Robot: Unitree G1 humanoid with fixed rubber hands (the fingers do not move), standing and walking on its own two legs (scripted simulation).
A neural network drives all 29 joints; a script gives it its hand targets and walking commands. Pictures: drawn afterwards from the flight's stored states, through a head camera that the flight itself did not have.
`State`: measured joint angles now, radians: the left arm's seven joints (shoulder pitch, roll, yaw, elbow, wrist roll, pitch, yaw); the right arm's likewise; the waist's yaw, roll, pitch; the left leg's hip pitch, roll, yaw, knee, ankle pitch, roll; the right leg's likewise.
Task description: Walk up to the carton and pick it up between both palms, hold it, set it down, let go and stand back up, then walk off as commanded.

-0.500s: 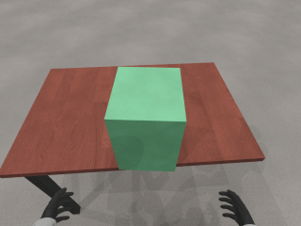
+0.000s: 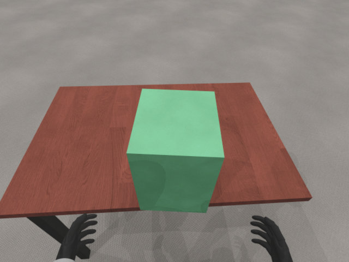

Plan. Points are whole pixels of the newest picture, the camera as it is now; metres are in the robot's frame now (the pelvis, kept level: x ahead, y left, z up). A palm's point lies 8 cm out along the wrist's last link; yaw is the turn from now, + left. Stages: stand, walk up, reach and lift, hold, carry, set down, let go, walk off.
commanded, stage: reach and lift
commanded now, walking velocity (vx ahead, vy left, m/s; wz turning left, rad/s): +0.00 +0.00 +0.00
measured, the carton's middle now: (175, 153) +0.40 +0.04 +0.02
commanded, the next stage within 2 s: none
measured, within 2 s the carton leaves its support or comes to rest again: neither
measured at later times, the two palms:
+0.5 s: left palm (77, 240) +0.17 +0.24 -0.02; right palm (270, 246) +0.19 -0.18 -0.02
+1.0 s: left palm (84, 196) +0.24 +0.23 +0.05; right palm (272, 201) +0.27 -0.18 +0.04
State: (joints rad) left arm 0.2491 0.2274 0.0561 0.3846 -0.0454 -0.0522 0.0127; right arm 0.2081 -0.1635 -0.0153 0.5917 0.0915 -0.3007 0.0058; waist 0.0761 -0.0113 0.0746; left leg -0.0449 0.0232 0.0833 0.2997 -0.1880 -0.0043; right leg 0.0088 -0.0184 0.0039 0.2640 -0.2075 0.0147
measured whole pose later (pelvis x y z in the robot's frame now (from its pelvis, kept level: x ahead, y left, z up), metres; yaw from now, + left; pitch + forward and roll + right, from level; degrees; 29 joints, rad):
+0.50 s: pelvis -0.02 -0.01 +0.00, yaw +0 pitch -4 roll +0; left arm 0.15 0.23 0.00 0.44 -0.16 -0.25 0.01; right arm 0.18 -0.09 0.05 0.49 0.16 -0.34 -0.05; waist 0.08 -0.03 0.04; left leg -0.10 0.03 0.07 0.35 -0.19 -0.01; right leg -0.06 -0.01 0.00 0.35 -0.23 0.01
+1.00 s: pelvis +0.00 -0.01 +0.00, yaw +0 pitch -4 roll +0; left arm 0.03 0.19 0.09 0.11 -0.13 0.17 0.00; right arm 0.02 -0.17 0.06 0.21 0.24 -0.02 -0.13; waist 0.06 0.01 0.07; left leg -0.05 0.03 0.08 0.30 -0.19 -0.01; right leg 0.00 -0.01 0.01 0.27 -0.20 0.01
